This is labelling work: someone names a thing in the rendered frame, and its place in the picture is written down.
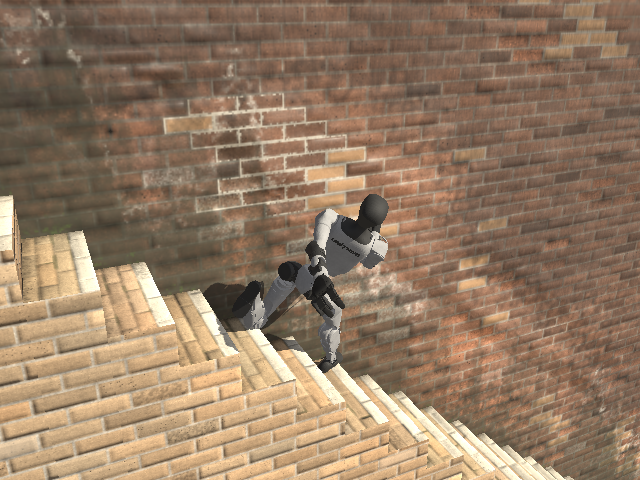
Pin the robot right foot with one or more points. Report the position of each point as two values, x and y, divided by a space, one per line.
325 365

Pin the humanoid robot torso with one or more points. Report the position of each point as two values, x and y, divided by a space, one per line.
342 254

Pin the right robot forearm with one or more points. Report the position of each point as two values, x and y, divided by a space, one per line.
376 234

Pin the right robot upper arm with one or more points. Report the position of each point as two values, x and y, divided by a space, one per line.
376 255

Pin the left robot upper arm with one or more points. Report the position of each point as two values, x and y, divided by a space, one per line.
323 223

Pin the robot left hand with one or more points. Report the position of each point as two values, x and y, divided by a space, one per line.
321 286

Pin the left robot forearm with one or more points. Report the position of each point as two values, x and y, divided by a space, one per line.
317 257

